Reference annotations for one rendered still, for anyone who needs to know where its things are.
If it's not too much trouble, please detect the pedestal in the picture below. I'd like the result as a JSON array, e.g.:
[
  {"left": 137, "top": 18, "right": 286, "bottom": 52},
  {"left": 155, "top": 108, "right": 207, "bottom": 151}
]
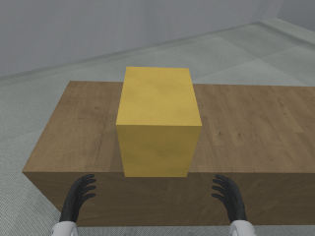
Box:
[{"left": 22, "top": 81, "right": 315, "bottom": 227}]

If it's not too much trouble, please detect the carton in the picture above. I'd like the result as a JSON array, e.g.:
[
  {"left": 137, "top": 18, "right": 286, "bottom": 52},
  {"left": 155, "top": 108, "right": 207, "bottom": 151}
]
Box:
[{"left": 115, "top": 66, "right": 202, "bottom": 177}]

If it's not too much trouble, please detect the robot right forearm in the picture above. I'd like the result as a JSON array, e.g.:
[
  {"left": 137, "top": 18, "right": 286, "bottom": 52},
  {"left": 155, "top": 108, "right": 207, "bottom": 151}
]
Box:
[{"left": 228, "top": 219, "right": 257, "bottom": 236}]

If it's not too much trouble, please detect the robot left forearm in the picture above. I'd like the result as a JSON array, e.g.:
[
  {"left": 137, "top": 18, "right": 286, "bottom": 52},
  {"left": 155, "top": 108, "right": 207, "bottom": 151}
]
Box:
[{"left": 51, "top": 221, "right": 79, "bottom": 236}]

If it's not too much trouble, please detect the left robot hand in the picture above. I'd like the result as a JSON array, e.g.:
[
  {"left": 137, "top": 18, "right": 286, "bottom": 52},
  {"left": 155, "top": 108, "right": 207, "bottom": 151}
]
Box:
[{"left": 59, "top": 174, "right": 96, "bottom": 223}]

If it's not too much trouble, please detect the right robot hand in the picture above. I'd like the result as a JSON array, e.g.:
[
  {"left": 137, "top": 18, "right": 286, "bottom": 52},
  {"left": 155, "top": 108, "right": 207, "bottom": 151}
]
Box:
[{"left": 211, "top": 174, "right": 247, "bottom": 223}]

